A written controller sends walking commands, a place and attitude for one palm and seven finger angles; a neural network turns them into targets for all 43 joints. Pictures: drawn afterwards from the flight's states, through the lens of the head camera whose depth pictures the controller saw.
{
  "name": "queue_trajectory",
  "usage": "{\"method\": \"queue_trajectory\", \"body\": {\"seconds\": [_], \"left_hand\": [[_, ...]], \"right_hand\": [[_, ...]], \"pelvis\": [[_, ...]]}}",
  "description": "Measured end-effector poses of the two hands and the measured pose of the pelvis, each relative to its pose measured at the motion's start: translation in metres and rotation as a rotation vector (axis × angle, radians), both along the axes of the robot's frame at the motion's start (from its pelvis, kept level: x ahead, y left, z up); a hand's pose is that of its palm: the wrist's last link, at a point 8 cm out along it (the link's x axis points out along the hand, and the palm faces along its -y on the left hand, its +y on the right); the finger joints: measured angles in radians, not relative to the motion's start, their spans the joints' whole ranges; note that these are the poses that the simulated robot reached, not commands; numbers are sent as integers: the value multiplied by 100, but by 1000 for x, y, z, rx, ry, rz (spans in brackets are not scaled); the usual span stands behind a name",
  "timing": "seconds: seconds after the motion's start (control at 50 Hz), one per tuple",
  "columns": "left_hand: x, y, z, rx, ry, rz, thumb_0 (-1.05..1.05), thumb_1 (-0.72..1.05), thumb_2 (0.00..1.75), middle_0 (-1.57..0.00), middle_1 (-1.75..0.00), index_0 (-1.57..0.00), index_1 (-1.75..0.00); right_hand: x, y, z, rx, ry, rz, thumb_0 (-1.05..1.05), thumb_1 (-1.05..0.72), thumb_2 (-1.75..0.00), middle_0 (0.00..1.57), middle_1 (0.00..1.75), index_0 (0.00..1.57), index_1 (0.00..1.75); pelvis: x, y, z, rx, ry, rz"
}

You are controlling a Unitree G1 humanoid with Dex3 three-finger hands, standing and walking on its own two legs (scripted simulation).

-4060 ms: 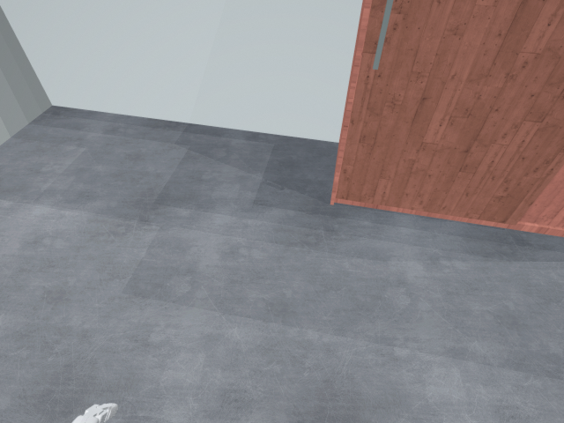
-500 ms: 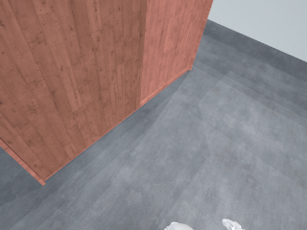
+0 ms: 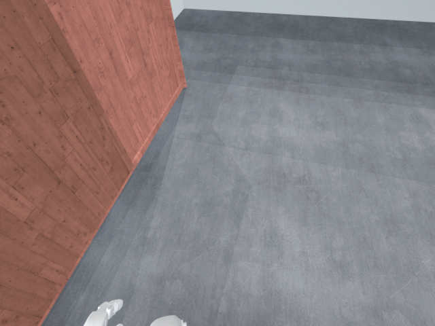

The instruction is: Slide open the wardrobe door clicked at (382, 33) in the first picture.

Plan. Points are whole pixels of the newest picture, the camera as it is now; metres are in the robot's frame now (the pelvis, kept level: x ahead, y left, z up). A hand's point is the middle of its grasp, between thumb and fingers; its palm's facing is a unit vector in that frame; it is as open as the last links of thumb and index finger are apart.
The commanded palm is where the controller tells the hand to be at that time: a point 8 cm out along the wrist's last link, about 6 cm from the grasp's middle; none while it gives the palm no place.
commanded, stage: walk to a spot facing it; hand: left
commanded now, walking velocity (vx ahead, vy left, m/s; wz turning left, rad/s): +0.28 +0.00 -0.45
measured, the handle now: out of the picture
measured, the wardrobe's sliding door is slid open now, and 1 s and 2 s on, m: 0.00 0.00 0.00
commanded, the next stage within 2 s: turn to face it in 0.34 s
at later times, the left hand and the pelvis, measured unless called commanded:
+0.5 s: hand out of the picture +0.05 +0.19 -0.17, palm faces -0.03 -0.99 -0.16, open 7.4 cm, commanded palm none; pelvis +0.11 +0.02 +0.01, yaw -8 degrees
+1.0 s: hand (117, 250) +0.31 +0.27 -0.16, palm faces +0.06 -0.98 -0.19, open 7.4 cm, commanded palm none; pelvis +0.19 +0.07 +0.02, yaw +2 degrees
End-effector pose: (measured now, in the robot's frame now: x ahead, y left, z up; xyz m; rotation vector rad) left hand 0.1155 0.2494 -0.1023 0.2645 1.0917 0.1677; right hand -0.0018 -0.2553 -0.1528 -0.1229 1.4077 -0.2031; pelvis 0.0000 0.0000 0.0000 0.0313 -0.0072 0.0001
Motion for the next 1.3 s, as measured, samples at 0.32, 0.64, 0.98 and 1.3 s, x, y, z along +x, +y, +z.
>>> {"method": "queue_trajectory", "body": {"seconds": [0.32,0.64,0.98,1.3], "left_hand": [[-38,-32,-11,-82,180,-1,1,90,90,-20,-29,-20,-29],[-6,22,-54,-140,433,40,1,91,90,-20,-29,-20,-29],[176,69,-26,-111,39,57,0,91,90,-20,-29,-20,-29],[177,50,-1,-47,-35,201,1,91,90,-20,-29,-20,-29]], "right_hand": [[99,-12,30,-18,-216,-11,1,-90,-89,20,30,20,30],[225,72,37,-53,-288,31,0,-90,-89,20,30,20,30],[180,85,48,-86,-24,-1,0,-91,-89,20,30,20,30],[230,42,33,-40,19,175,1,-90,-89,20,30,21,30]], "pelvis": [[50,-10,14,-26,1,-111],[152,50,0,-62,-23,-148],[185,74,15,-81,21,33],[198,32,15,-62,39,239]]}}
